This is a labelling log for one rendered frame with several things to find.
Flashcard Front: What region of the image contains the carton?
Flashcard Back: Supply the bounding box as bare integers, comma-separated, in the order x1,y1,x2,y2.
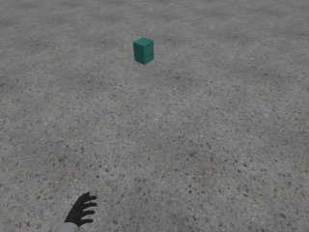
133,37,155,65

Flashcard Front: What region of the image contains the left robot forearm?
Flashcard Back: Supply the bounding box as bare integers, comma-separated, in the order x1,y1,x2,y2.
55,222,79,232

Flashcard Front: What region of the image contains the left robot hand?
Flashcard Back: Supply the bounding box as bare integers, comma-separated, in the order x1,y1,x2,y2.
64,192,97,228

